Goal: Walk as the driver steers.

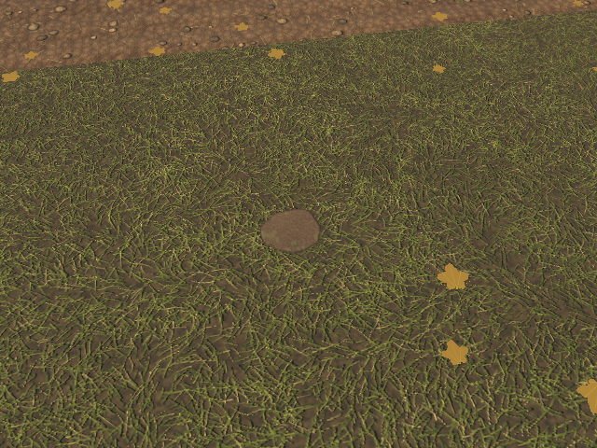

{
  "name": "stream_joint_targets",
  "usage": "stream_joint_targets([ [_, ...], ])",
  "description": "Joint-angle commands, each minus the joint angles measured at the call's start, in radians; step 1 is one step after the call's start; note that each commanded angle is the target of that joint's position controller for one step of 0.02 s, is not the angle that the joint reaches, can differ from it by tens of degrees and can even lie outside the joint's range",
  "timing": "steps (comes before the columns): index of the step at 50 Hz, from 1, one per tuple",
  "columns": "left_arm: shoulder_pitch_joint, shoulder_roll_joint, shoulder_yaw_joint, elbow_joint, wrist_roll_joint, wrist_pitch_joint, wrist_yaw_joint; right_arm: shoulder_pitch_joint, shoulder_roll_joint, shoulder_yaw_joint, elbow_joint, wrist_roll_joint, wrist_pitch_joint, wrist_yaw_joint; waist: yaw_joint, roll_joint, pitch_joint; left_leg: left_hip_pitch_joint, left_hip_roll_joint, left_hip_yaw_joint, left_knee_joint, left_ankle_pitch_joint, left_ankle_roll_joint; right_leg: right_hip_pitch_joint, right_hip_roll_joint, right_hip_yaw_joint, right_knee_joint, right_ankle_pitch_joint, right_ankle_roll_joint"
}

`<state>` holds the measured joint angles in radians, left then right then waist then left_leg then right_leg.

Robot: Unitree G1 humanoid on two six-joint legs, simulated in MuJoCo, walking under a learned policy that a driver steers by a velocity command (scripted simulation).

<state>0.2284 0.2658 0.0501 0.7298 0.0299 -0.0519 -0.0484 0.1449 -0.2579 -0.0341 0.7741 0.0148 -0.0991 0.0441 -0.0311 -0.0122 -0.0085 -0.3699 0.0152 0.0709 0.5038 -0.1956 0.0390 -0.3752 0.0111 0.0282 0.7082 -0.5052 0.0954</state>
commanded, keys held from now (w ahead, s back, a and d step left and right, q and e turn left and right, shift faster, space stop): no key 0.50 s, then w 0.34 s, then no key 0.16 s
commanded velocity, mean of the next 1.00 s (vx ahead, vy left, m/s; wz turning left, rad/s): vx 0.13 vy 0.00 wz -0.04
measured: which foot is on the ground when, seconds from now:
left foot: down 0.00-0.76, up 0.78-1.00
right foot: down 0.00-1.00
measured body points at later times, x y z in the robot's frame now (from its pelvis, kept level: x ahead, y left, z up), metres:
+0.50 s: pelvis +0.02 +0.01 +0.00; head +0.04 +0.01 +0.45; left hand +0.13 +0.27 -0.12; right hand +0.19 -0.26 -0.10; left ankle +0.04 +0.10 -0.74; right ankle -0.02 -0.13 -0.74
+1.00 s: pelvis +0.16 +0.00 +0.00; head +0.17 +0.01 +0.45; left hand +0.08 +0.23 -0.15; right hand +0.34 -0.23 -0.11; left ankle +0.27 +0.11 -0.71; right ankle +0.01 -0.12 -0.74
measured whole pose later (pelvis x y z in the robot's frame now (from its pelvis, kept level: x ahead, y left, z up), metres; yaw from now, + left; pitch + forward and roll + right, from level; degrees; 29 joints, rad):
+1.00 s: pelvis +0.16 +0.00 +0.00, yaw -1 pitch -2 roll +0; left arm 0.51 0.19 0.00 0.99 0.06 -0.08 -0.03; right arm 0.06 -0.21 -0.04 0.85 -0.05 -0.07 0.07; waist 0.05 -0.01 0.07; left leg -0.48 0.03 0.04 0.70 -0.14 0.07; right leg 0.17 -0.01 -0.02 0.24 -0.37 0.00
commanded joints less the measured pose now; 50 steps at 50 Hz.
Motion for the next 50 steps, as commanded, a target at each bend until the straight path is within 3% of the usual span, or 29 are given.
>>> stream_joint_targets([
  [1, 0.186, -0.010, -0.009, 0.045, -0.029, -0.008, -0.033, -0.202, -0.098, -0.014, -0.085, 0.011, -0.013, 0.054, 0.133, 0.028, -0.077, 0.003, 0.153, -0.186, -0.072, 0.207, 0.090, 0.171, -0.068, -0.031, -0.186, 0.286, 0.050],
  [2, 0.165, -0.005, -0.008, 0.047, -0.049, -0.008, -0.049, -0.153, -0.096, -0.018, -0.061, -0.003, 0.006, 0.084, 0.103, 0.079, -0.076, -0.012, 0.137, -0.193, -0.059, 0.151, 0.062, 0.226, -0.046, -0.029, -0.192, 0.374, 0.033],
  [3, 0.148, 0.048, 0.004, 0.026, -0.053, -0.010, -0.050, -0.098, -0.080, -0.018, -0.044, -0.002, 0.019, 0.099, 0.086, 0.093, -0.093, 0.011, 0.146, -0.200, -0.057, 0.065, 0.034, 0.231, -0.058, -0.011, -0.186, 0.380, -0.001],
  [4, 0.097, 0.121, 0.017, 0.000, -0.046, -0.016, -0.044, -0.025, -0.093, -0.026, -0.029, -0.006, 0.020, 0.090, 0.032, 0.058, -0.072, 0.036, 0.132, -0.184, -0.069, -0.021, 0.028, 0.180, -0.066, -0.001, -0.199, 0.358, -0.066],
  [5, 0.047, 0.162, 0.034, 0.003, -0.026, -0.017, -0.041, -0.013, -0.152, -0.048, -0.034, -0.014, 0.012, 0.070, 0.000, 0.010, -0.024, 0.107, 0.097, -0.117, -0.053, -0.032, 0.037, 0.032, -0.054, 0.011, -0.226, 0.225, -0.121],
  [6, 0.031, 0.143, 0.032, 0.004, -0.028, -0.018, -0.038, -0.067, -0.168, -0.055, -0.043, -0.020, 0.003, 0.051, 0.012, 0.032, -0.039, 0.160, 0.095, -0.103, -0.032, -0.033, 0.042, 0.008, -0.063, 0.023, -0.264, 0.205, -0.132],
  [7, -0.003, 0.122, 0.027, -0.004, -0.035, -0.021, -0.031, -0.098, -0.146, -0.050, -0.053, -0.021, -0.004, 0.039, 0.008, 0.035, -0.041, 0.165, 0.099, -0.104, -0.026, 0.006, 0.046, 0.015, -0.068, 0.024, -0.269, 0.225, -0.130],
  [9, -0.023, 0.089, 0.017, -0.007, -0.039, -0.021, -0.024, -0.102, -0.126, -0.047, -0.043, -0.009, -0.011, 0.033, 0.012, 0.034, -0.041, 0.153, 0.095, -0.100, -0.035, 0.054, 0.045, 0.063, -0.063, 0.023, -0.263, 0.261, -0.112],
  [13, 0.034, 0.099, 0.022, 0.028, -0.035, -0.016, -0.025, -0.089, -0.120, -0.052, -0.023, -0.011, -0.006, 0.046, 0.025, 0.023, -0.039, 0.194, 0.083, -0.089, -0.023, 0.143, 0.039, 0.077, -0.061, 0.012, -0.264, 0.287, -0.102],
  [25, -0.014, 0.136, 0.027, 0.053, -0.029, -0.014, -0.015, -0.123, -0.147, -0.063, 0.018, -0.018, 0.000, 0.034, 0.031, 0.012, -0.030, 0.226, 0.057, -0.074, -0.019, 0.183, 0.030, 0.099, -0.069, -0.004, -0.260, 0.303, -0.104],
  [26, 0.008, 0.146, 0.031, 0.064, -0.025, -0.009, -0.012, -0.097, -0.160, -0.069, 0.031, -0.021, 0.004, 0.030, 0.030, 0.013, -0.024, 0.227, 0.056, -0.078, -0.039, 0.072, 0.040, 0.096, -0.068, -0.003, -0.277, 0.202, -0.114],
  [27, 0.027, 0.183, 0.046, 0.069, -0.007, -0.006, 0.001, -0.058, -0.209, -0.091, 0.043, -0.036, 0.007, 0.017, 0.021, 0.012, 0.011, 0.217, 0.050, -0.083, -0.057, -0.159, 0.075, 0.065, -0.060, -0.002, -0.281, 0.018, -0.148],
  [28, 0.040, 0.189, 0.052, 0.075, 0.011, -0.007, 0.014, -0.018, -0.221, -0.100, 0.059, -0.049, 0.006, 0.001, 0.011, 0.010, 0.058, 0.196, 0.060, -0.117, -0.095, -0.380, 0.112, 0.033, -0.067, 0.016, -0.287, -0.106, -0.185],
  [29, 0.039, 0.166, 0.047, 0.077, 0.021, -0.011, 0.026, 0.011, -0.201, -0.097, 0.068, -0.058, 0.000, -0.016, 0.003, 0.017, 0.099, 0.193, 0.087, -0.172, -0.138, -0.471, 0.149, 0.009, -0.071, 0.028, -0.280, -0.138, -0.213],
  [31, -0.016, 0.100, 0.030, 0.061, 0.020, -0.027, 0.041, 0.058, -0.149, -0.077, 0.073, -0.054, -0.014, -0.047, -0.019, 0.074, 0.085, 0.295, 0.186, -0.331, -0.232, -0.450, 0.224, -0.015, -0.056, -0.003, -0.193, -0.015, -0.214],
  [33, -0.057, 0.063, 0.019, 0.053, 0.028, -0.043, 0.037, 0.080, -0.131, -0.062, 0.071, -0.036, -0.014, -0.061, -0.025, 0.117, 0.085, 0.338, 0.283, -0.459, -0.304, -0.408, 0.280, -0.005, -0.025, -0.050, -0.102, 0.065, -0.203],
  [36, 0.069, 0.071, 0.024, 0.114, 0.030, -0.065, 0.031, -0.044, -0.171, -0.061, 0.043, -0.050, 0.019, -0.048, 0.084, 0.062, 0.120, 0.129, 0.199, -0.301, -0.275, -0.347, 0.239, 0.321, -0.007, -0.093, -0.311, 0.177, -0.227],
  [37, 0.158, 0.075, 0.025, 0.145, 0.044, -0.077, 0.031, -0.095, -0.166, -0.061, 0.031, -0.070, 0.026, -0.035, 0.132, 0.046, 0.095, 0.082, 0.150, -0.231, -0.169, -0.292, 0.227, 0.416, -0.023, -0.064, -0.330, 0.200, -0.238],
  [38, 0.280, 0.121, 0.034, 0.180, 0.056, -0.088, 0.043, -0.155, -0.117, -0.051, -0.005, -0.087, 0.018, -0.022, 0.176, -0.088, 0.070, -0.075, 0.038, -0.112, 0.098, -0.213, 0.149, 0.555, -0.146, 0.150, -0.365, 0.192, -0.328],
  [39, 0.378, 0.189, 0.045, 0.182, 0.060, -0.090, 0.046, -0.148, -0.060, -0.032, -0.005, -0.091, 0.000, 0.000, 0.205, -0.190, 0.069, -0.339, -0.062, -0.076, 0.363, -0.299, 0.082, 0.751, -0.361, 0.494, -0.477, 0.429, -0.465],
  [40, 0.391, 0.141, 0.029, 0.188, 0.071, -0.087, 0.045, -0.113, -0.049, -0.027, 0.021, -0.078, -0.016, 0.011, 0.206, -0.123, 0.138, -0.517, -0.025, -0.208, 0.484, -0.362, 0.104, 0.798, -0.434, 0.507, -0.528, 0.438, -0.476],
  [41, 0.340, 0.092, 0.013, 0.195, 0.067, -0.084, 0.038, -0.078, -0.072, -0.034, 0.045, -0.071, -0.018, 0.005, 0.168, -0.080, 0.178, -0.565, 0.004, -0.209, 0.586, -0.313, 0.107, 0.788, -0.418, 0.430, -0.529, 0.418, -0.438],
  [42, 0.309, 0.064, -0.002, 0.193, 0.060, -0.079, 0.034, -0.060, -0.089, -0.041, 0.050, -0.082, -0.012, -0.001, 0.145, -0.062, 0.162, -0.561, 0.017, -0.177, 0.641, -0.270, 0.110, 0.768, -0.379, 0.355, -0.537, 0.414, -0.409],
  [44, 0.225, 0.054, -0.017, 0.174, 0.041, -0.070, 0.043, -0.077, -0.056, -0.037, 0.031, -0.105, 0.007, 0.003, 0.082, -0.052, 0.159, -0.453, 0.040, -0.092, 0.565, -0.206, 0.108, 0.632, -0.304, 0.197, -0.536, 0.579, -0.348],
  [45, 0.197, 0.040, -0.025, 0.165, 0.027, -0.067, 0.047, -0.109, -0.030, -0.031, 0.020, -0.099, 0.017, 0.008, 0.066, -0.044, 0.152, -0.333, 0.042, -0.045, 0.438, -0.131, 0.092, 0.528, -0.250, 0.112, -0.559, 0.628, -0.309],
  [47, 0.200, 0.075, -0.021, 0.178, 0.008, -0.050, 0.036, -0.201, 0.037, -0.006, -0.014, -0.079, 0.030, 0.024, 0.058, -0.087, 0.150, -0.038, 0.001, 0.039, 0.223, -0.009, 0.033, 0.295, -0.165, -0.008, -0.567, 0.728, -0.266],
  [48, 0.219, 0.122, -0.010, 0.191, 0.016, -0.041, 0.027, -0.198, 0.033, -0.003, -0.015, -0.061, 0.030, 0.033, 0.045, -0.105, 0.144, 0.066, -0.024, 0.037, 0.195, 0.043, 0.012, 0.226, -0.179, 0.001, -0.543, 0.774, -0.273],
  [49, 0.192, 0.161, 0.002, 0.195, 0.030, -0.036, 0.013, -0.139, 0.005, -0.007, 0.010, -0.044, 0.023, 0.035, 0.007, -0.092, 0.152, 0.128, -0.037, 0.015, 0.139, 0.166, 0.006, 0.184, -0.196, 0.009, -0.509, 0.805, -0.274],
  [50, 0.133, 0.177, 0.008, 0.176, 0.039, -0.032, 0.000, -0.089, -0.053, -0.024, 0.034, -0.042, 0.011, 0.035, -0.026, -0.070, 0.136, 0.185, -0.055, -0.004, 0.086, 0.242, 0.009, 0.155, -0.190, 0.010, -0.460, 0.830, -0.264],
])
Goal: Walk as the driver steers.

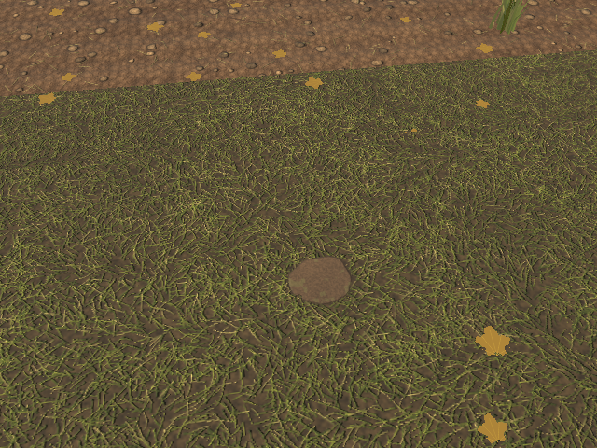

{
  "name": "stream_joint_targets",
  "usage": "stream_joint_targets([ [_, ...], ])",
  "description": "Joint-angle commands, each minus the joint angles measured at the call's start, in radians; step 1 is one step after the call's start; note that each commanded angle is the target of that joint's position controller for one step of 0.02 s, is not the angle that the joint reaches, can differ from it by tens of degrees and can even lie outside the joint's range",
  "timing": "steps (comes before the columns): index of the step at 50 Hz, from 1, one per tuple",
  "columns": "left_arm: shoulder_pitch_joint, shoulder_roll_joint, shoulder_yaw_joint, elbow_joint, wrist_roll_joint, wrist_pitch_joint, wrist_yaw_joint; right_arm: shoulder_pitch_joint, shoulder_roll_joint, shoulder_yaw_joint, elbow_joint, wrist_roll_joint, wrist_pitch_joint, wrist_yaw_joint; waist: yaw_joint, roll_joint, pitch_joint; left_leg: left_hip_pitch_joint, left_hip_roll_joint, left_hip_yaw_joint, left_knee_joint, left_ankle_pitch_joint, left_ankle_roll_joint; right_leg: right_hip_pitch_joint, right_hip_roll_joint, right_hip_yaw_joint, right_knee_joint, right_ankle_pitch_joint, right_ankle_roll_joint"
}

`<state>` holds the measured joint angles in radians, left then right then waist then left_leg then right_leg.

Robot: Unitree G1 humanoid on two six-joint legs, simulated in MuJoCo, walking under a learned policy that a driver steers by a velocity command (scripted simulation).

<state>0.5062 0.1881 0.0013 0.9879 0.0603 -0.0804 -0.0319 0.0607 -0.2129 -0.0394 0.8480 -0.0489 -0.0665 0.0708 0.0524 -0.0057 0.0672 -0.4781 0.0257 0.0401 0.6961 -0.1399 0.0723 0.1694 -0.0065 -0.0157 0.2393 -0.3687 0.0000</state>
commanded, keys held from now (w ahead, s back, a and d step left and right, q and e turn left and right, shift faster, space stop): no key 0.92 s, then w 0.08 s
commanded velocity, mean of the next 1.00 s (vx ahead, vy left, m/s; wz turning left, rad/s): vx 0.05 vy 0.00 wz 0.00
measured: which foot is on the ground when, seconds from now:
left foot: up 0.00-0.02, down 0.04-1.00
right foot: down 0.00-0.06, up 0.08-0.32, down 0.34-1.00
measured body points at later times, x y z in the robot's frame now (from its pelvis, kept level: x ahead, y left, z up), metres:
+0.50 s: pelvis +0.11 +0.01 +0.01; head +0.13 +0.00 +0.45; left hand +0.20 +0.25 -0.13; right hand +0.22 -0.24 -0.13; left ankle +0.13 +0.11 -0.73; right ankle +0.13 -0.11 -0.73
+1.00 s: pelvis +0.15 +0.00 +0.00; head +0.17 -0.01 +0.45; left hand +0.26 +0.27 -0.11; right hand +0.25 -0.27 -0.13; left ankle +0.13 +0.11 -0.73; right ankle +0.13 -0.11 -0.73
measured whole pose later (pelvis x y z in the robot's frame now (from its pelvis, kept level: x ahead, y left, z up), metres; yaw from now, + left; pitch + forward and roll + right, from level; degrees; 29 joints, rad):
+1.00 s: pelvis +0.15 +0.00 +0.00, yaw +0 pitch +0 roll +0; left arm 0.14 0.29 0.04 0.92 0.03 -0.05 -0.06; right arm 0.16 -0.28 -0.06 0.96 -0.02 -0.08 0.06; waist 0.00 0.00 0.05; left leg -0.20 -0.01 0.02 0.50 -0.30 0.03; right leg -0.19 -0.02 -0.07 0.51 -0.31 -0.04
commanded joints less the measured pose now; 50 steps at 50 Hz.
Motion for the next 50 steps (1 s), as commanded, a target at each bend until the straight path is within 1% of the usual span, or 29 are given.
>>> stream_joint_targets([
  [1, -0.173, 0.270, 0.066, -0.086, 0.008, -0.004, -0.026, 0.054, -0.157, -0.039, -0.019, 0.018, -0.032, -0.001, -0.139, -0.068, 0.008, 0.387, -0.089, 0.042, -0.120, 0.228, -0.011, -0.408, -0.149, 0.032, 0.097, 0.757, -0.147],
  [2, -0.144, 0.238, 0.062, -0.076, 0.015, -0.011, -0.034, 0.156, -0.221, -0.060, 0.012, 0.014, -0.047, -0.013, -0.167, -0.014, -0.077, 0.535, -0.062, 0.016, -0.094, 0.376, 0.035, -0.458, -0.091, -0.006, 0.255, 0.756, -0.090],
  [3, 0.000, 0.111, 0.030, -0.075, 0.016, -0.011, -0.047, 0.317, -0.309, -0.073, 0.033, 0.000, -0.055, -0.024, -0.158, 0.165, -0.300, 0.842, 0.152, -0.212, -0.118, 0.718, 0.240, -0.598, 0.027, -0.054, 0.534, 0.325, -0.011],
  [4, 0.059, 0.027, 0.008, -0.083, 0.010, -0.012, -0.056, 0.524, -0.271, -0.061, 0.064, -0.021, -0.048, -0.025, -0.202, 0.278, -0.517, 1.030, 0.399, -0.590, -0.260, 0.717, 0.443, -0.701, 0.110, -0.007, 0.912, -0.386, 0.012],
  [5, -0.152, 0.105, 0.038, -0.134, -0.005, -0.008, -0.050, 0.537, -0.268, -0.068, 0.085, -0.048, -0.069, -0.037, -0.230, 0.139, -0.246, 0.794, 0.358, -0.585, -0.358, 0.510, 0.360, -0.838, 0.071, 0.104, 1.074, -0.396, -0.020],
  [6, -0.187, 0.120, 0.043, -0.133, -0.006, -0.006, -0.026, 0.375, -0.239, -0.067, 0.061, -0.011, -0.073, -0.048, -0.173, 0.093, -0.106, 0.557, 0.344, -0.486, -0.420, 0.226, 0.297, -0.842, -0.014, 0.097, 1.062, -0.319, -0.040],
  [7, -0.168, 0.136, 0.048, -0.110, 0.007, -0.003, 0.002, 0.236, -0.132, -0.038, 0.028, 0.027, -0.061, -0.059, -0.116, 0.038, -0.075, 0.404, 0.297, -0.409, -0.472, 0.127, 0.259, -0.745, -0.063, 0.076, 1.007, -0.286, -0.034],
  [8, -0.139, 0.071, 0.029, -0.102, 0.018, 0.001, 0.013, 0.188, -0.074, -0.013, 0.025, 0.045, -0.057, -0.063, -0.058, 0.043, -0.056, 0.291, 0.263, -0.350, -0.515, 0.136, 0.230, -0.648, -0.102, 0.083, 0.927, -0.270, -0.024],
  [9, -0.117, 0.034, 0.016, -0.089, 0.021, 0.007, 0.017, 0.149, -0.049, -0.002, 0.016, 0.048, -0.056, -0.062, -0.018, 0.044, -0.024, 0.182, 0.231, -0.301, -0.563, 0.142, 0.198, -0.557, -0.125, 0.080, 0.877, -0.229, -0.004],
  [10, -0.066, 0.037, 0.019, -0.067, 0.013, 0.016, 0.010, 0.080, -0.046, 0.003, 0.000, 0.044, -0.062, -0.059, 0.030, 0.008, -0.036, 0.098, 0.179, -0.231, -0.571, 0.142, 0.155, -0.443, -0.125, 0.059, 0.794, -0.168, 0.009],
  [11, -0.025, 0.039, 0.017, -0.055, -0.002, 0.025, -0.009, -0.006, -0.078, -0.003, -0.023, 0.045, -0.077, -0.051, 0.069, 0.010, -0.051, 0.025, 0.116, -0.139, -0.546, 0.160, 0.114, -0.348, -0.116, 0.027, 0.684, -0.099, 0.030],
  [12, -0.029, 0.050, 0.018, -0.052, -0.016, 0.033, -0.033, -0.058, -0.118, -0.014, -0.029, 0.049, -0.086, -0.039, 0.078, 0.026, -0.057, -0.012, 0.062, -0.077, -0.512, 0.137, 0.088, -0.295, -0.097, -0.014, 0.580, -0.012, 0.050],
  [14, -0.054, 0.106, 0.030, -0.070, -0.025, 0.035, -0.059, -0.077, -0.157, -0.022, -0.014, 0.050, -0.085, 0.002, 0.070, 0.038, -0.064, -0.046, 0.067, -0.107, -0.434, -0.025, 0.089, -0.233, -0.068, -0.046, 0.416, 0.177, 0.067],
  [15, -0.075, 0.131, 0.036, -0.087, -0.022, 0.027, -0.055, -0.041, -0.157, -0.024, 0.005, 0.044, -0.081, 0.024, 0.053, 0.041, -0.056, -0.050, 0.086, -0.148, -0.402, -0.086, 0.095, -0.231, -0.073, -0.034, 0.393, 0.217, 0.054],
  [16, -0.093, 0.143, 0.036, -0.106, -0.023, 0.014, -0.042, -0.021, -0.134, -0.019, 0.017, 0.050, -0.079, 0.040, 0.050, 0.011, -0.067, -0.028, 0.101, -0.189, -0.375, -0.095, 0.091, -0.241, -0.093, -0.012, 0.356, 0.273, 0.024],
  [17, -0.120, 0.155, 0.033, -0.131, -0.035, 0.001, -0.033, 0.014, -0.103, -0.011, 0.036, 0.058, -0.075, 0.050, 0.030, -0.005, -0.066, 0.027, 0.104, -0.214, -0.356, -0.114, 0.080, -0.286, -0.120, 0.014, 0.269, 0.286, -0.015],
  [18, -0.222, 0.212, 0.032, -0.174, -0.056, -0.013, -0.029, 0.120, -0.107, -0.024, 0.039, 0.060, -0.069, 0.036, -0.075, -0.074, -0.065, 0.123, 0.041, -0.154, -0.342, -0.203, 0.041, -0.384, -0.180, 0.100, 0.184, 0.312, -0.119],
  [19, -0.314, 0.206, 0.035, -0.174, -0.055, -0.012, -0.035, 0.148, -0.120, -0.029, 0.042, 0.053, -0.057, 0.013, -0.119, -0.112, -0.043, 0.208, -0.025, -0.061, -0.317, -0.218, 0.000, -0.513, -0.162, 0.125, 0.127, 0.040, -0.138],
  [20, -0.336, 0.192, 0.034, -0.171, -0.063, -0.007, -0.040, 0.134, -0.127, -0.027, 0.045, 0.041, -0.046, 0.001, -0.111, -0.068, -0.050, 0.287, -0.015, -0.065, -0.311, -0.200, -0.013, -0.556, -0.126, 0.106, 0.097, -0.088, -0.101],
  [21, -0.353, 0.174, 0.032, -0.171, -0.063, -0.003, -0.040, 0.140, -0.113, -0.022, 0.045, 0.040, -0.041, -0.001, -0.114, -0.044, -0.055, 0.305, -0.004, -0.079, -0.317, -0.161, -0.012, -0.541, -0.108, 0.087, 0.111, -0.015, -0.075],
  [23, -0.352, 0.152, 0.026, -0.170, -0.058, -0.003, -0.039, 0.137, -0.111, -0.019, 0.045, 0.058, -0.038, 0.005, -0.093, -0.028, -0.080, 0.273, -0.003, -0.077, -0.330, -0.064, -0.006, -0.439, -0.093, 0.059, 0.154, 0.169, -0.066],
  [24, -0.335, 0.155, 0.028, -0.162, -0.058, -0.005, -0.039, 0.122, -0.111, -0.020, 0.039, 0.064, -0.039, 0.010, -0.080, -0.020, -0.105, 0.279, -0.003, -0.072, -0.324, 0.006, -0.004, -0.405, -0.090, 0.049, 0.170, 0.234, -0.068],
  [28, -0.316, 0.178, 0.037, -0.144, -0.060, 0.002, -0.045, 0.097, -0.127, -0.030, 0.029, 0.056, -0.033, 0.014, -0.064, -0.013, -0.131, 0.295, -0.004, -0.058, -0.297, 0.128, -0.020, -0.365, -0.084, 0.029, 0.194, 0.365, -0.070],
  [39, -0.385, 0.213, 0.051, -0.140, -0.060, 0.012, -0.047, 0.077, -0.157, -0.040, 0.044, 0.052, -0.025, 0.003, -0.051, -0.009, -0.124, 0.276, -0.003, -0.055, -0.269, 0.137, -0.037, -0.320, -0.071, 0.014, 0.212, 0.407, -0.056],
  [46, -0.395, 0.233, 0.056, -0.124, -0.059, 0.019, -0.041, 0.070, -0.175, -0.037, 0.058, 0.051, -0.026, -0.004, -0.050, -0.001, -0.115, 0.284, -0.002, -0.056, -0.269, 0.124, -0.036, -0.317, -0.063, 0.007, 0.206, 0.378, -0.054],
  [47, -0.371, 0.241, 0.059, -0.113, -0.054, 0.023, -0.039, 0.093, -0.184, -0.040, 0.069, 0.047, -0.023, -0.005, -0.049, -0.002, -0.108, 0.286, -0.002, -0.060, -0.284, 0.028, -0.030, -0.316, -0.065, 0.013, 0.184, 0.270, -0.062],
  [48, -0.343, 0.277, 0.075, -0.104, -0.039, 0.028, -0.029, 0.111, -0.220, -0.054, 0.073, 0.033, -0.021, -0.013, -0.045, -0.009, -0.072, 0.260, -0.009, -0.062, -0.288, -0.156, -0.007, -0.330, -0.068, 0.027, 0.159, 0.079, -0.093],
  [49, -0.317, 0.293, 0.085, -0.095, -0.019, 0.028, -0.016, 0.120, -0.239, -0.065, 0.074, 0.015, -0.021, -0.023, -0.036, -0.021, -0.025, 0.214, -0.008, -0.077, -0.290, -0.337, 0.022, -0.344, -0.089, 0.069, 0.120, -0.121, -0.139],
  [50, -0.291, 0.280, 0.086, -0.088, -0.004, 0.021, 0.000, 0.114, -0.224, -0.065, 0.068, 0.003, -0.024, -0.035, -0.023, -0.039, 0.021, 0.156, -0.005, -0.093, -0.274, -0.420, 0.045, -0.337, -0.129, 0.137, 0.074, -0.241, -0.187],
])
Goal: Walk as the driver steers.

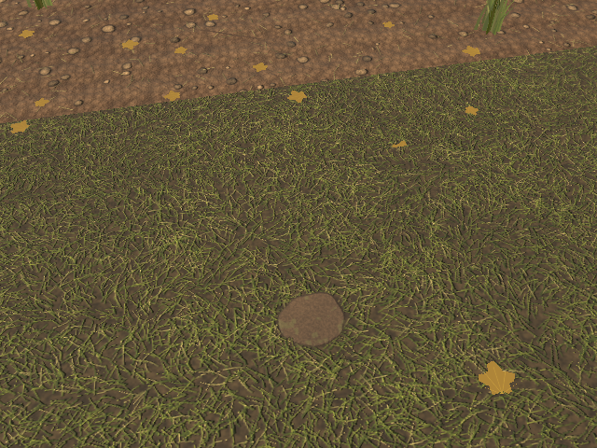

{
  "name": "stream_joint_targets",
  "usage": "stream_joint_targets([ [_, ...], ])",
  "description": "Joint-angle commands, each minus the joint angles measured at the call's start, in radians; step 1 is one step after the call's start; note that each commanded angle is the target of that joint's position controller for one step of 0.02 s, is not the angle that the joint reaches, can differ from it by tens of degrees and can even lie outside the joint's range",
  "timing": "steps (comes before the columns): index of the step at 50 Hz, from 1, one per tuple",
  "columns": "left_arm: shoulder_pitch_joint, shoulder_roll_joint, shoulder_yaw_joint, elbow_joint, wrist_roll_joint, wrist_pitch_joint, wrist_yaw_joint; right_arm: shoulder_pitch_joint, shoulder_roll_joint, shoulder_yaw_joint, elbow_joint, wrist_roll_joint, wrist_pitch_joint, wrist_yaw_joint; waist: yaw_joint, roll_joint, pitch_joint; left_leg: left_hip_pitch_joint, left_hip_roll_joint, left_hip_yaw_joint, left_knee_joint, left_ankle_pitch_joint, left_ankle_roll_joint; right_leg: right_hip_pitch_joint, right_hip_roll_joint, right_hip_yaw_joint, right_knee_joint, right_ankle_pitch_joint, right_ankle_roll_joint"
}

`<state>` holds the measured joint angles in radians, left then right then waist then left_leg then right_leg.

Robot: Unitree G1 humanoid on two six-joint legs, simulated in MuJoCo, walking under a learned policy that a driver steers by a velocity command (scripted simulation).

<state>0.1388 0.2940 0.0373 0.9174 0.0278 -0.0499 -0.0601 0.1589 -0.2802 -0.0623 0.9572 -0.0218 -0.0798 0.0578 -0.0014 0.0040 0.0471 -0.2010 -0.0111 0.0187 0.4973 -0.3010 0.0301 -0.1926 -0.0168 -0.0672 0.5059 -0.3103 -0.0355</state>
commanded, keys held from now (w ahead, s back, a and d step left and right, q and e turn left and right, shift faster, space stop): w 1.00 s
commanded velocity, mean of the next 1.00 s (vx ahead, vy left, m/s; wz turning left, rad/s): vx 0.42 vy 0.00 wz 0.00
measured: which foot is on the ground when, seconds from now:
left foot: down 0.00-0.72, up 0.74-1.00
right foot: down 0.00-0.18, up 0.20-0.68, down 0.70-1.00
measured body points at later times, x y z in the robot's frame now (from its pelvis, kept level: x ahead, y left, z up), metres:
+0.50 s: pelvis +0.17 +0.02 -0.02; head +0.18 +0.02 +0.43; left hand +0.35 +0.23 -0.14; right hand +0.04 -0.17 -0.16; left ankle +0.01 +0.12 -0.74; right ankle +0.37 -0.14 -0.71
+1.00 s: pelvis +0.51 -0.04 -0.18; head +0.53 -0.04 +0.27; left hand +0.44 +0.20 -0.32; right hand +0.70 -0.27 -0.29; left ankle +0.69 +0.10 -0.88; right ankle +0.45 -0.14 -0.91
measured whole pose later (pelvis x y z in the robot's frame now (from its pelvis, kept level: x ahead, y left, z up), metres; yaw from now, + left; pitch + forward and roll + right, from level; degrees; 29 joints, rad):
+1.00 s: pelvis +0.51 -0.04 -0.18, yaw +1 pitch +1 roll -4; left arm 0.49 0.21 0.02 1.02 0.08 -0.10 -0.07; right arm 0.09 -0.27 0.02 0.82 -0.07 -0.07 0.06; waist 0.06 0.07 0.01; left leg -0.65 0.10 -0.04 0.73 -0.09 0.07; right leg -0.06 0.07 -0.11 0.35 -0.30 -0.05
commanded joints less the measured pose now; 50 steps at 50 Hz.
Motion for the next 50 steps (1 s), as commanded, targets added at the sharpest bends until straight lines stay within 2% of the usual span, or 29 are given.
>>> stream_joint_targets([
  [1, 0.112, 0.153, 0.048, -0.009, 0.032, -0.021, 0.044, -0.004, -0.118, -0.033, -0.053, -0.027, -0.014, -0.033, 0.048, -0.075, 0.052, -0.177, 0.031, -0.072, -0.029, -0.251, 0.098, 0.080, -0.173, 0.270, -0.239, -0.329, -0.200],
  [4, 0.126, 0.092, 0.025, -0.012, 0.003, -0.051, 0.077, -0.061, -0.039, -0.009, -0.098, -0.036, -0.028, -0.060, 0.061, -0.113, 0.042, -0.232, 0.033, -0.013, 0.116, -0.149, 0.080, 0.197, -0.316, 0.415, -0.325, -0.249, -0.270],
  [7, 0.019, 0.122, 0.022, -0.043, 0.008, -0.031, 0.078, 0.040, -0.046, -0.013, -0.075, -0.030, -0.046, -0.054, -0.025, -0.064, 0.056, 0.045, 0.012, 0.050, -0.015, -0.070, 0.089, 0.024, -0.232, 0.252, -0.296, -0.168, -0.213],
  [9, -0.015, 0.126, 0.024, -0.057, 0.044, -0.007, 0.060, 0.214, -0.055, -0.019, -0.024, -0.042, -0.077, -0.042, -0.094, 0.012, 0.027, 0.260, 0.025, 0.009, -0.041, 0.032, 0.093, -0.139, -0.132, 0.133, -0.061, -0.109, -0.196],
  [10, -0.038, 0.067, 0.014, -0.087, 0.066, -0.014, 0.043, 0.338, -0.137, -0.036, -0.002, -0.046, -0.089, -0.043, -0.127, 0.186, 0.002, 0.405, 0.184, -0.302, -0.133, 0.126, 0.230, -0.341, 0.028, 0.003, 0.280, -0.098, -0.097],
  [11, -0.047, 0.009, -0.001, -0.093, 0.054, -0.041, 0.032, 0.508, -0.179, -0.044, 0.013, -0.065, -0.096, -0.047, -0.210, 0.206, -0.030, 0.569, 0.354, -0.586, -0.246, 0.285, 0.368, -0.556, 0.074, 0.134, 0.530, -0.323, -0.066],
  [12, -0.052, 0.001, -0.001, -0.094, 0.024, -0.068, 0.031, 0.479, -0.160, -0.038, 0.030, -0.082, -0.100, -0.045, -0.169, 0.092, 0.076, 0.562, 0.430, -0.573, -0.271, 0.288, 0.373, -0.709, 0.037, 0.264, 0.638, -0.279, -0.079],
  [14, 0.006, 0.054, 0.015, -0.066, 0.043, -0.077, 0.045, 0.356, -0.060, -0.005, 0.014, -0.073, -0.074, -0.037, -0.089, 0.005, 0.065, 0.474, 0.344, -0.364, -0.251, 0.274, 0.303, -0.676, -0.026, 0.191, 0.696, -0.129, -0.064],
  [17, -0.021, -0.019, -0.003, -0.074, 0.064, -0.045, 0.018, 0.340, 0.038, 0.035, 0.015, -0.070, -0.044, -0.054, -0.048, 0.045, 0.109, 0.261, 0.249, -0.191, -0.303, 0.254, 0.234, -0.562, -0.086, 0.129, 0.519, 0.106, -0.056],
  [19, -0.050, -0.077, -0.028, -0.098, 0.056, -0.032, -0.005, 0.374, 0.040, 0.043, 0.037, -0.089, -0.034, -0.051, -0.048, 0.044, 0.116, 0.155, 0.219, -0.134, -0.290, 0.239, 0.219, -0.506, -0.094, 0.115, 0.437, 0.310, -0.040],
  [20, -0.017, -0.078, -0.033, -0.101, 0.070, -0.033, -0.020, 0.339, 0.030, 0.046, 0.010, -0.093, -0.035, -0.048, -0.033, 0.053, 0.076, 0.050, 0.175, -0.098, -0.250, 0.221, 0.207, -0.410, -0.062, 0.068, 0.469, 0.365, -0.039],
  [21, -0.040, -0.074, -0.038, -0.119, 0.069, -0.036, -0.026, 0.379, 0.048, 0.058, 0.056, -0.107, -0.042, -0.054, -0.039, 0.032, 0.106, 0.116, 0.209, -0.133, -0.201, 0.212, 0.211, -0.545, -0.113, 0.183, 0.357, 0.564, -0.022],
  [22, -0.044, -0.049, -0.032, -0.127, 0.079, -0.037, -0.015, 0.412, 0.023, 0.055, 0.040, -0.088, -0.050, -0.066, -0.070, 0.037, 0.075, 0.196, 0.170, -0.113, -0.169, 0.179, 0.205, -0.598, -0.091, 0.143, 0.230, 0.700, -0.012],
  [24, -0.124, -0.056, -0.044, -0.163, 0.058, -0.030, 0.000, 0.494, 0.028, 0.066, 0.085, -0.096, -0.053, -0.061, -0.105, 0.008, 0.090, 0.082, 0.128, -0.083, -0.096, 0.127, 0.177, -0.507, -0.113, 0.124, 0.055, 0.899, -0.017],
  [26, -0.124, -0.065, -0.054, -0.184, 0.067, -0.012, 0.002, 0.507, 0.053, 0.083, 0.090, -0.103, -0.040, -0.032, -0.098, 0.051, 0.122, -0.132, 0.141, -0.094, -0.093, 0.016, 0.194, -0.297, -0.095, 0.071, 0.105, 0.872, -0.023],
  [31, -0.232, -0.023, -0.062, -0.198, 0.076, 0.007, -0.002, 0.574, -0.012, 0.070, 0.120, -0.049, -0.036, -0.048, -0.152, -0.009, 0.189, 0.145, 0.162, -0.167, 0.047, 0.053, 0.158, -0.368, -0.129, 0.082, -0.111, 0.656, -0.023],
  [34, -0.036, 0.042, -0.030, -0.082, 0.065, 0.010, 0.020, 0.587, -0.044, 0.064, 0.133, -0.047, -0.011, -0.041, -0.079, -0.058, 0.098, 0.190, 0.086, -0.121, 0.330, 0.248, 0.093, -0.082, -0.115, 0.042, -0.252, 0.741, -0.001],
  [35, 0.253, 0.101, 0.000, 0.014, 0.041, -0.004, 0.026, 0.548, -0.051, 0.071, 0.122, -0.087, 0.014, -0.012, 0.026, -0.097, 0.026, 0.024, 0.070, -0.098, 0.542, 0.262, 0.052, 0.275, -0.128, 0.044, -0.239, 0.871, -0.009],
  [36, 0.560, 0.165, 0.035, 0.089, 0.044, 0.000, 0.043, 0.568, 0.007, 0.085, 0.107, -0.096, 0.018, 0.024, 0.139, -0.219, -0.167, -0.203, -0.002, -0.053, 0.858, 0.145, -0.009, 0.722, -0.156, 0.033, -0.063, 0.989, -0.100],
  [37, 0.660, 0.219, 0.052, 0.082, 0.027, -0.001, 0.008, 0.806, 0.126, 0.107, 0.142, -0.091, 0.013, 0.046, 0.068, -0.345, -0.559, -0.349, -0.093, -0.087, 1.317, -0.475, -0.070, 1.159, -0.365, 0.258, 0.333, 1.485, -0.391],
  [38, 0.747, 0.166, 0.047, 0.136, 0.079, -0.003, -0.014, 0.531, -0.011, 0.071, 0.040, -0.052, 0.004, 0.063, 0.207, -0.199, -0.470, -0.634, -0.139, -0.091, 1.545, -0.571, -0.083, 1.142, -0.378, 0.372, 0.222, 1.256, -0.395],
  [39, 0.616, 0.196, 0.056, 0.113, 0.069, -0.006, -0.009, 0.329, -0.028, 0.065, -0.061, -0.025, -0.024, 0.065, 0.197, -0.175, -0.302, -0.848, -0.075, -0.058, 1.535, -0.503, -0.051, 0.931, -0.398, 0.422, 0.057, 0.812, -0.363],
  [40, 0.432, 0.125, 0.030, 0.057, 0.050, -0.013, -0.005, 0.203, -0.050, 0.056, -0.097, -0.023, -0.038, 0.041, 0.140, -0.002, -0.112, -0.794, 0.047, -0.077, 1.329, -0.347, -0.017, 0.546, -0.388, 0.382, -0.085, 0.543, -0.319],
  [41, 0.328, 0.080, 0.011, 0.025, 0.066, -0.011, -0.007, 0.214, -0.030, 0.056, -0.091, -0.037, -0.045, 0.018, 0.067, 0.007, -0.037, -0.675, 0.097, -0.119, 1.178, -0.270, 0.016, 0.290, -0.400, 0.369, -0.137, 0.565, -0.334],
  [42, 0.265, -0.048, -0.033, 0.003, 0.073, -0.034, 0.008, 0.193, 0.012, 0.068, -0.094, -0.060, -0.046, -0.009, -0.010, 0.019, 0.034, -0.538, 0.169, -0.166, 0.892, -0.051, 0.050, 0.047, -0.360, 0.335, -0.219, 0.623, -0.302],
  [43, 0.214, -0.069, -0.043, -0.011, 0.064, -0.052, 0.011, 0.189, 0.057, 0.073, -0.080, -0.076, -0.031, -0.014, -0.047, -0.025, 0.086, -0.417, 0.192, -0.142, 0.688, -0.014, 0.070, -0.126, -0.330, 0.274, -0.324, 0.579, -0.303],
  [45, 0.212, -0.002, -0.025, -0.004, 0.031, -0.073, 0.019, 0.218, 0.069, 0.079, -0.076, -0.063, 0.001, 0.002, -0.080, -0.078, 0.057, -0.311, 0.177, -0.084, 0.437, 0.078, 0.047, -0.208, -0.259, 0.223, -0.377, 0.434, -0.303],
  [47, 0.177, 0.071, 0.003, -0.010, 0.044, -0.081, 0.000, 0.178, 0.067, 0.097, -0.105, -0.050, 0.016, 0.010, -0.080, -0.050, 0.037, -0.228, 0.150, -0.060, 0.270, 0.162, 0.034, -0.234, -0.251, 0.187, -0.366, 0.504, -0.292],
  [50, 0.199, 0.073, 0.015, 0.000, 0.058, -0.070, -0.016, 0.052, 0.014, 0.099, -0.147, -0.043, 0.022, 0.007, -0.043, -0.019, 0.028, -0.305, 0.122, -0.093, 0.176, 0.363, 0.051, -0.090, -0.260, 0.165, -0.312, 0.510, -0.257],
])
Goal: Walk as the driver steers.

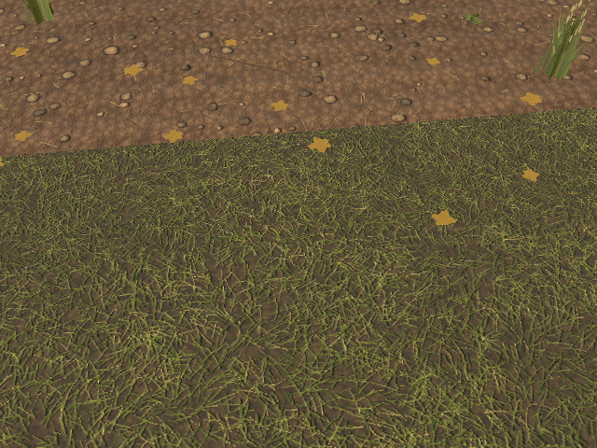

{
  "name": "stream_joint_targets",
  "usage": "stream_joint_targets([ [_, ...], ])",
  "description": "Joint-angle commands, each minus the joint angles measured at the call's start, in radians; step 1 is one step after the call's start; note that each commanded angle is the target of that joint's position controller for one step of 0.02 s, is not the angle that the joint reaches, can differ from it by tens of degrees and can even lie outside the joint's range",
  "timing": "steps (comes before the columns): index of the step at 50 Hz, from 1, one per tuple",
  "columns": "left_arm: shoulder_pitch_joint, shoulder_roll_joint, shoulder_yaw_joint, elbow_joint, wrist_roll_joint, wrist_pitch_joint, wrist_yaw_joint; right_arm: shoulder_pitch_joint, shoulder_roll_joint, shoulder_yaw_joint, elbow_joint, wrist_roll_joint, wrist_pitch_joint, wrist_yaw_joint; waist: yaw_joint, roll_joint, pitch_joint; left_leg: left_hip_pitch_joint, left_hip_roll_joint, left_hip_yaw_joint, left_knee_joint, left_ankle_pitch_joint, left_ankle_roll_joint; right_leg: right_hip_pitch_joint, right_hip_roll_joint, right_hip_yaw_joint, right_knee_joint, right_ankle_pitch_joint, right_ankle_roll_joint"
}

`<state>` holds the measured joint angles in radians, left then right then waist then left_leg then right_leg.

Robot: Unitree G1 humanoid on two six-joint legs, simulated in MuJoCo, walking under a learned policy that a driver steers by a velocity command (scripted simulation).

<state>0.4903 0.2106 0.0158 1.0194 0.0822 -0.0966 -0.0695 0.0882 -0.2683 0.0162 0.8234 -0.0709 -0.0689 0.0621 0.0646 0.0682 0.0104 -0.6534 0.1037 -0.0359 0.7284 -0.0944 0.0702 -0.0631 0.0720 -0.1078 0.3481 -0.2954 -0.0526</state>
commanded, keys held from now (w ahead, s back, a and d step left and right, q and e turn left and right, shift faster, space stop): w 0.44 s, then w+q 0.56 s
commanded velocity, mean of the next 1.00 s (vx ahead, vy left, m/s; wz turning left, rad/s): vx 0.50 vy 0.00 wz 0.21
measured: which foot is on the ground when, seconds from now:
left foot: up 0.00-0.12, down 0.14-0.64, up 0.66-1.00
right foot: down 0.00-0.18, up 0.20-0.62, down 0.64-1.00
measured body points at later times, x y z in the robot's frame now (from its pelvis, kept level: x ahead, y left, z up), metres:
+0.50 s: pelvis +0.28 +0.05 +0.01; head +0.30 +0.05 +0.46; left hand +0.44 +0.27 -0.11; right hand +0.19 -0.16 -0.13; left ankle +0.25 +0.14 -0.74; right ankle +0.41 -0.10 -0.68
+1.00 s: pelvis +0.54 +0.05 -0.09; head +0.54 +0.07 +0.36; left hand +0.38 +0.20 -0.24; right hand +0.78 -0.11 -0.19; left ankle +0.68 +0.20 -0.80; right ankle +0.37 -0.09 -0.74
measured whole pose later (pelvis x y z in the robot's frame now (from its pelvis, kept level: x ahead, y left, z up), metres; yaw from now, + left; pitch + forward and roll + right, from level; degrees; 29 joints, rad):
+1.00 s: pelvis +0.54 +0.05 -0.09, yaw +15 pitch +0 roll -5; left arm 0.59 0.13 -0.05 1.02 0.08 -0.13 0.00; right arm 0.10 -0.23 -0.01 0.83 -0.10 -0.06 0.10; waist 0.10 0.06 -0.02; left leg -0.59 0.11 -0.01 0.60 0.38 0.08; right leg -0.05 0.01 -0.25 0.88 -0.82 0.02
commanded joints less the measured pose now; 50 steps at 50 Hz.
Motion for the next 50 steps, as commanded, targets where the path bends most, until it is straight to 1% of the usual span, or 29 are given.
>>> stream_joint_targets([
  [1, -0.129, 0.143, 0.034, -0.091, 0.004, -0.020, -0.005, 0.077, -0.030, 0.011, -0.024, 0.009, 0.007, 0.000, -0.092, -0.088, 0.067, 0.127, -0.006, -0.025, -0.069, 0.176, 0.017, -0.172, -0.338, 0.187, -0.133, 0.476, -0.223],
  [5, 0.003, 0.152, 0.037, -0.040, 0.009, 0.000, 0.007, -0.089, -0.092, -0.021, -0.061, 0.004, -0.009, -0.005, -0.028, -0.111, 0.088, 0.132, -0.067, 0.053, -0.158, 0.126, 0.037, 0.010, -0.320, 0.151, -0.072, 0.418, -0.157],
  [7, -0.005, 0.178, 0.048, -0.046, 0.008, 0.000, 0.011, -0.041, -0.138, -0.049, -0.057, 0.027, -0.031, -0.015, -0.072, -0.112, 0.033, 0.370, -0.115, 0.099, -0.146, 0.136, 0.079, -0.033, -0.271, 0.096, 0.059, 0.622, -0.101],
  [8, 0.014, 0.136, 0.042, -0.058, 0.018, -0.007, 0.009, 0.135, -0.204, -0.075, -0.005, 0.043, -0.046, -0.019, -0.110, -0.030, -0.122, 0.690, -0.084, 0.038, -0.081, 0.273, 0.149, -0.152, -0.174, 0.019, 0.290, 0.572, -0.029],
  [9, 0.151, 0.006, -0.002, -0.053, 0.040, -0.020, -0.010, 0.408, -0.211, -0.073, 0.046, 0.046, -0.040, -0.018, -0.167, 0.155, -0.389, 1.190, 0.171, -0.396, -0.207, 0.140, 0.368, -0.493, -0.032, 0.012, 0.626, 0.054, 0.049],
  [10, -0.013, 0.071, 0.013, -0.071, 0.001, -0.017, -0.036, 0.620, -0.174, -0.071, 0.116, 0.018, -0.037, -0.025, -0.287, 0.095, -0.327, 1.224, 0.226, -0.642, -0.401, -0.180, 0.330, -0.712, 0.015, 0.108, 0.878, -0.329, 0.018],
  [11, -0.170, 0.097, 0.026, -0.115, -0.025, -0.017, -0.023, 0.557, -0.178, -0.080, 0.132, 0.011, -0.055, -0.033, -0.271, 0.047, -0.105, 1.022, 0.196, -0.568, -0.463, -0.392, 0.234, -0.826, -0.048, 0.188, 0.934, -0.267, -0.032],
  [12, -0.213, 0.125, 0.034, -0.118, -0.022, -0.023, 0.012, 0.386, -0.150, -0.079, 0.101, 0.026, -0.061, -0.041, -0.204, 0.002, 0.012, 0.779, 0.180, -0.479, -0.492, -0.377, 0.209, -0.767, -0.117, 0.193, 0.911, -0.162, -0.045],
  [14, -0.186, 0.060, 0.016, -0.123, 0.021, -0.020, 0.049, 0.272, -0.023, -0.037, 0.094, 0.039, -0.060, -0.052, -0.105, -0.017, -0.003, 0.562, 0.166, -0.365, -0.551, -0.216, 0.215, -0.580, -0.191, 0.207, 0.829, -0.067, -0.056],
  [16, -0.177, -0.001, 0.003, -0.135, 0.019, -0.002, 0.059, 0.212, 0.023, -0.023, 0.079, 0.038, -0.069, -0.058, -0.057, -0.061, 0.001, 0.433, 0.143, -0.280, -0.613, -0.133, 0.192, -0.473, -0.210, 0.206, 0.737, -0.054, -0.027],
  [19, -0.239, 0.024, 0.004, -0.161, -0.012, 0.013, 0.047, 0.240, -0.014, -0.039, 0.101, 0.018, -0.095, -0.043, -0.073, -0.039, 0.022, 0.408, 0.099, -0.138, -0.641, 0.009, 0.187, -0.489, -0.198, 0.153, 0.573, 0.125, 0.018],
  [21, -0.288, 0.024, 0.002, -0.188, 0.005, 0.024, 0.027, 0.326, -0.017, -0.036, 0.144, -0.005, -0.086, -0.014, -0.090, -0.029, 0.034, 0.372, 0.080, -0.085, -0.621, 0.035, 0.185, -0.466, -0.189, 0.133, 0.496, 0.260, 0.038],
  [23, -0.317, 0.033, 0.007, -0.210, 0.008, 0.034, 0.016, 0.355, -0.028, -0.036, 0.152, -0.004, -0.075, 0.013, -0.099, -0.015, 0.039, 0.304, 0.059, -0.062, -0.590, 0.007, 0.189, -0.396, -0.161, 0.103, 0.478, 0.299, 0.046],
  [24, -0.243, 0.032, 0.004, -0.192, 0.024, 0.029, 0.008, 0.373, -0.026, -0.034, 0.160, -0.031, -0.073, 0.015, -0.077, -0.010, 0.029, 0.236, 0.057, -0.058, -0.538, 0.036, 0.189, -0.306, -0.148, 0.101, 0.630, 0.364, 0.043],
  [29, -0.300, 0.093, 0.035, -0.268, 0.015, 0.012, 0.052, 0.421, -0.032, -0.039, 0.172, -0.029, -0.076, -0.013, -0.094, -0.007, 0.032, 0.489, 0.112, -0.166, -0.304, 0.162, 0.207, -0.417, -0.142, 0.106, 0.565, 0.044, 0.047],
  [30, -0.260, 0.082, 0.035, -0.271, 0.014, 0.006, 0.063, 0.377, -0.044, -0.046, 0.150, -0.023, -0.075, -0.016, -0.060, -0.015, 0.023, 0.419, 0.090, -0.147, -0.220, 0.251, 0.196, -0.284, -0.107, 0.062, 0.527, -0.010, 0.042],
  [31, -0.088, 0.087, 0.049, -0.222, 0.007, -0.003, 0.068, 0.291, -0.095, -0.065, 0.120, -0.015, -0.074, -0.003, 0.036, -0.060, 0.000, 0.254, 0.027, -0.106, -0.032, 0.336, 0.184, -0.023, -0.049, -0.004, 0.465, 0.024, 0.036],
  [32, 0.025, 0.123, 0.067, -0.191, -0.027, -0.017, 0.082, 0.236, -0.144, -0.090, 0.092, 0.008, -0.081, 0.021, 0.101, -0.092, -0.022, 0.141, -0.027, -0.113, 0.167, 0.327, 0.171, 0.146, -0.061, 0.035, 0.257, 0.044, 0.002],
  [33, 0.067, 0.173, 0.061, -0.185, -0.028, -0.030, 0.095, 0.356, -0.009, -0.064, 0.090, 0.001, -0.082, 0.034, 0.032, -0.284, -0.209, -0.023, -0.164, -0.038, 0.560, -0.270, 0.077, 0.404, -0.291, 0.351, 0.234, 0.524, -0.235],
  [34, 0.139, 0.159, 0.045, -0.173, -0.007, -0.042, 0.064, 0.437, 0.097, -0.039, 0.090, 0.020, -0.103, 0.034, 0.002, -0.233, -0.207, -0.192, -0.215, -0.121, 0.789, -0.566, 0.034, 0.394, -0.476, 0.600, 0.207, 0.982, -0.426],
  [35, 0.097, 0.177, 0.068, -0.144, 0.028, -0.047, 0.035, 0.314, 0.037, -0.061, 0.024, 0.052, -0.096, 0.021, 0.019, -0.156, 0.024, -0.359, -0.175, -0.184, 0.827, -0.494, 0.015, 0.171, -0.554, 0.694, 0.110, 0.695, -0.437],
  [36, -0.002, 0.135, 0.059, -0.141, -0.009, -0.039, 0.024, 0.233, -0.003, -0.073, 0.001, 0.045, -0.071, -0.005, -0.013, -0.091, 0.088, -0.403, -0.084, -0.146, 0.827, -0.417, 0.003, 0.066, -0.548, 0.586, 0.101, 0.502, -0.389],
  [37, -0.068, 0.026, 0.025, -0.157, -0.019, -0.028, 0.035, 0.215, 0.024, -0.065, -0.002, 0.010, -0.048, -0.015, -0.035, -0.040, 0.041, -0.360, -0.055, -0.121, 0.717, -0.279, 0.008, 0.005, -0.455, 0.458, 0.098, 0.338, -0.308],
  [39, -0.142, -0.057, -0.010, -0.189, -0.009, -0.017, 0.071, 0.231, 0.112, -0.032, 0.014, -0.040, -0.026, 0.001, -0.065, -0.079, 0.078, -0.178, 0.003, -0.080, 0.483, -0.076, 0.005, -0.210, -0.333, 0.253, 0.074, 0.235, -0.215],
  [40, -0.148, -0.047, -0.009, -0.179, -0.004, -0.012, 0.091, 0.272, 0.128, -0.020, 0.034, -0.052, -0.022, 0.022, -0.076, -0.117, 0.076, -0.101, 0.007, -0.053, 0.446, 0.039, 0.015, -0.289, -0.306, 0.203, 0.077, 0.216, -0.192],
  [41, -0.172, -0.096, -0.036, -0.195, 0.007, -0.030, 0.117, 0.237, 0.106, -0.019, 0.030, -0.062, -0.032, 0.038, -0.063, -0.064, 0.061, -0.118, 0.040, -0.100, 0.228, 0.339, 0.015, -0.257, -0.259, 0.145, 0.118, 0.130, -0.141],
  [44, 0.035, 0.015, -0.031, -0.106, 0.009, -0.044, 0.117, 0.112, 0.043, -0.035, 0.017, -0.008, -0.034, 0.051, -0.002, -0.098, 0.038, 0.118, -0.010, 0.048, -0.043, 0.668, -0.011, -0.364, -0.185, 0.000, 0.215, 0.050, -0.100],
  [47, 0.073, 0.005, -0.055, -0.050, 0.008, -0.039, 0.064, 0.008, -0.021, -0.042, -0.029, -0.022, -0.005, 0.036, -0.027, -0.082, 0.135, 0.150, 0.012, 0.023, -0.060, 0.563, 0.012, -0.353, -0.303, 0.080, 0.246, 0.001, -0.124],
  [50, 0.131, 0.059, -0.045, 0.004, -0.027, -0.038, 0.076, -0.120, -0.026, -0.034, -0.066, -0.032, 0.014, 0.025, 0.020, -0.066, 0.216, 0.012, 0.031, 0.025, -0.233, 0.419, 0.019, -0.088, -0.342, 0.124, 0.286, 0.076, -0.104],
])
Velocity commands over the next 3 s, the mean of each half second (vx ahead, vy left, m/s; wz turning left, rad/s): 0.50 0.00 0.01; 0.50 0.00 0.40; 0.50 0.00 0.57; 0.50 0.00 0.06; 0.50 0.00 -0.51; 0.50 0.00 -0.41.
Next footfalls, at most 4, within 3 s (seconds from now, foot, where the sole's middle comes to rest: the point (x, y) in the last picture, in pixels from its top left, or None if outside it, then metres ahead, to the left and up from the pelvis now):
0.14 left None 0.29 0.14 -0.77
0.64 right None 0.41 -0.08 -0.77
1.10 left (250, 381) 0.73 0.22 -0.95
1.50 right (286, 280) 1.07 0.15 -0.95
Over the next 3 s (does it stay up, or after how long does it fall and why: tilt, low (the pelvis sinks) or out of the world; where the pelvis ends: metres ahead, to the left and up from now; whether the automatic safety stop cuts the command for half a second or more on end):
stays up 1.55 0.47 -0.37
